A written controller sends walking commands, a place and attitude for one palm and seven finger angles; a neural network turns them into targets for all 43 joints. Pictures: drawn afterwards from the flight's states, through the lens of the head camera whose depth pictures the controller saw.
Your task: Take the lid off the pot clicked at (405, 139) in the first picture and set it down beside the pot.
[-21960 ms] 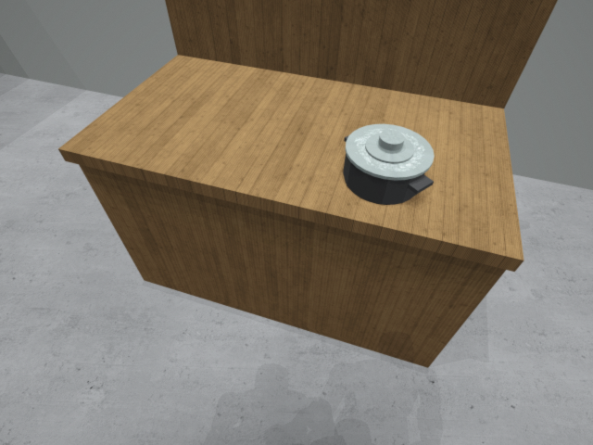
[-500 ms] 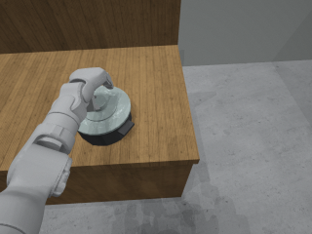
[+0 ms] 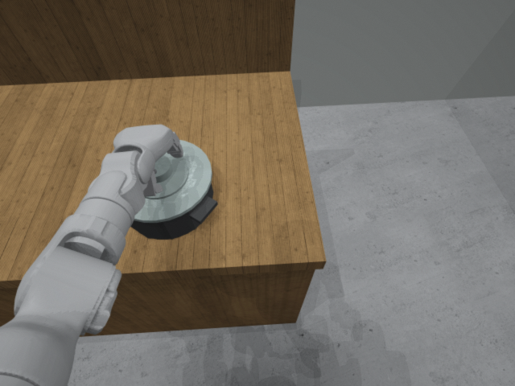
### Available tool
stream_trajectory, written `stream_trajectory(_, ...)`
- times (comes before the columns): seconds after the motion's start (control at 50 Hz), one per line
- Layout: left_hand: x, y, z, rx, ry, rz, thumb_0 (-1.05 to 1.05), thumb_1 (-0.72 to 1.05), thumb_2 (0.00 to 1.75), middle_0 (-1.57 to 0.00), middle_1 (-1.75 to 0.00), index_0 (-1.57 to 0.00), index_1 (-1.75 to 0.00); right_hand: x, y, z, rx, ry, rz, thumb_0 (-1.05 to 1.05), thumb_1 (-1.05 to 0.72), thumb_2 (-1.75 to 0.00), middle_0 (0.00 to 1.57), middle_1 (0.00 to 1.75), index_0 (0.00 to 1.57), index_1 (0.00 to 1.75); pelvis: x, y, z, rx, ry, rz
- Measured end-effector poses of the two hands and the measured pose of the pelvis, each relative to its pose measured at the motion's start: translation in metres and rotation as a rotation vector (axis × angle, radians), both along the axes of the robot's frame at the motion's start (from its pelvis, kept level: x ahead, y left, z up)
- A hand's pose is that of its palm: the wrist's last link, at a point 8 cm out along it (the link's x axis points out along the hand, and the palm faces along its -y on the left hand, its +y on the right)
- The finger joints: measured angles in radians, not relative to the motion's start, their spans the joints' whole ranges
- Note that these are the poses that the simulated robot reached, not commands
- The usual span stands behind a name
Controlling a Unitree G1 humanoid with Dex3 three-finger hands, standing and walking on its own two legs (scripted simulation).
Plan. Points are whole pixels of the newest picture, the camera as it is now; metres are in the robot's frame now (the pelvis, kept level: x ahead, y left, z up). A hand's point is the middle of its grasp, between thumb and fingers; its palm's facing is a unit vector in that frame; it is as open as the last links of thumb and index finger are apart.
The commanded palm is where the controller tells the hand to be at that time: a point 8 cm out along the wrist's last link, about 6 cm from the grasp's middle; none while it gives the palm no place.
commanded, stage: lower the open fingers around the knob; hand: left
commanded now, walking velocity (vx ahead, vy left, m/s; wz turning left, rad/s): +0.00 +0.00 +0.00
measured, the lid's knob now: (156, 168) +0.50 +0.16 +0.02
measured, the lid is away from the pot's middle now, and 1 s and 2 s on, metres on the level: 0.00 0.00 0.00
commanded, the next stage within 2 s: close the fingers and squeeze the knob in 0.10 s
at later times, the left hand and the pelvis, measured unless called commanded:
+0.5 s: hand (153, 174) +0.46 +0.16 +0.04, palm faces -0.40 -0.03 -0.91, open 9.8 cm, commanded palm +0.47 +0.16 +0.10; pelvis +0.00 +0.00 +0.00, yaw +0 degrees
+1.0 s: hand (154, 171) +0.47 +0.16 +0.04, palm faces -0.40 -0.03 -0.92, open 8.0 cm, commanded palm +0.47 +0.16 +0.10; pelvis +0.00 +0.00 +0.00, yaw +0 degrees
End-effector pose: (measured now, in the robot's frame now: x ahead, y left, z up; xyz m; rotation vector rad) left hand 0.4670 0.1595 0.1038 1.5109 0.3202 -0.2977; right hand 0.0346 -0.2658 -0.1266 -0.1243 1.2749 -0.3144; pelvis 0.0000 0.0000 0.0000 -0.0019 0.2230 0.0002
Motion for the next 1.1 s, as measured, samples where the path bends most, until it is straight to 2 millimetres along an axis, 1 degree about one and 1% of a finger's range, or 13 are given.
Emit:
stream_trajectory(0.12,-0.003,0.004,-0.003,0.017,0.028,0.032,0.0,-0.24,1.29,-0.8,-0.08,-0.82,-0.08,0.004,-0.003,0.002,-0.006,-0.022,0.001,0.01,-0.9,-0.9,0.2,0.3,0.2,0.3,-0.003,-0.003,-0.001,0.001,-0.005,0.001)
stream_trajectory(0.22,-0.002,0.004,-0.001,0.001,0.027,0.016,0.0,-0.24,1.29,-0.81,-0.08,-0.82,-0.08,0.003,-0.007,0.004,-0.026,-0.028,0.0,0.01,-0.9,-0.9,0.2,0.3,0.2,0.3,-0.005,-0.004,-0.001,0.0,-0.006,0.002)
stream_trajectory(0.24,-0.002,0.005,-0.001,-0.001,0.029,0.016,0.0,-0.23,1.28,-0.8,-0.1,-0.81,-0.1,0.002,-0.008,0.004,-0.029,-0.028,-0.001,0.01,-0.9,-0.9,0.2,0.3,0.2,0.3,-0.005,-0.004,-0.001,0.0,-0.006,0.001)
stream_trajectory(0.28,-0.003,0.006,-0.002,0.006,0.035,0.012,0.0,-0.21,1.23,-0.75,-0.21,-0.76,-0.2,0.0,-0.008,0.004,-0.032,-0.025,-0.004,0.01,-0.9,-0.9,0.2,0.3,0.2,0.3,-0.005,-0.004,-0.001,0.0,-0.005,0.001)
stream_trajectory(0.36,-0.003,0.004,-0.004,0.008,0.033,0.0,0.0,-0.14,1.11,-0.63,-0.46,-0.64,-0.46,-0.004,-0.009,0.004,-0.033,-0.011,-0.008,0.01,-0.9,-0.9,0.2,0.3,0.2,0.3,-0.005,-0.003,-0.001,-0.001,-0.004,0.0)
stream_trajectory(0.44,-0.002,0.002,-0.003,0.0,0.022,-0.01,0.0,-0.08,1.03,-0.56,-0.66,-0.57,-0.66,-0.009,-0.007,0.003,-0.033,-0.001,-0.015,0.01,-0.9,-0.9,0.2,0.3,0.2,0.3,-0.005,-0.002,-0.001,-0.001,-0.002,-0.001)
stream_trajectory(0.52,0.0,0.001,-0.006,0.014,0.022,-0.006,0.0,-0.03,0.98,-0.52,-0.8,-0.53,-0.79,-0.013,-0.004,0.002,-0.025,0.01,-0.023,0.01,-0.9,-0.9,0.2,0.3,0.2,0.3,-0.005,-0.001,-0.001,-0.001,0.003,-0.003)
stream_trajectory(0.6,0.003,-0.001,-0.005,0.009,0.015,-0.004,0.0,0.02,0.96,-0.51,-0.88,-0.52,-0.88,-0.016,-0.001,0.001,-0.018,0.016,-0.03,0.01,-0.9,-0.9,0.2,0.3,0.2,0.3,-0.004,0.001,-0.001,0.0,0.007,-0.006)
stream_trajectory(0.68,0.003,-0.002,-0.002,0.008,0.005,-0.007,0.0,0.06,0.94,-0.51,-0.93,-0.53,-0.94,-0.018,0.002,-0.001,-0.005,0.02,-0.032,0.01,-0.9,-0.9,0.2,0.3,0.2,0.3,-0.002,0.002,-0.001,-0.001,0.007,-0.007)
stream_trajectory(0.82,0.005,-0.001,-0.003,0.0,0.018,0.017,0.0,0.11,0.91,-0.51,-0.98,-0.56,-1.0,-0.013,0.003,-0.001,-0.003,0.015,-0.028,0.01,-0.9,-0.9,0.2,0.3,0.2,0.3,-0.001,0.001,-0.001,-0.001,0.004,-0.008)
stream_trajectory(1.1,0.002,-0.001,-0.003,0.006,0.011,-0.004,-0.01,0.17,0.82,-0.49,-0.98,-0.64,-1.05,-0.001,-0.003,0.002,-0.017,-0.006,-0.01,0.01,-0.9,-0.9,0.2,0.3,0.2,0.3,0.0,0.001,-0.001,-0.002,0.003,-0.002)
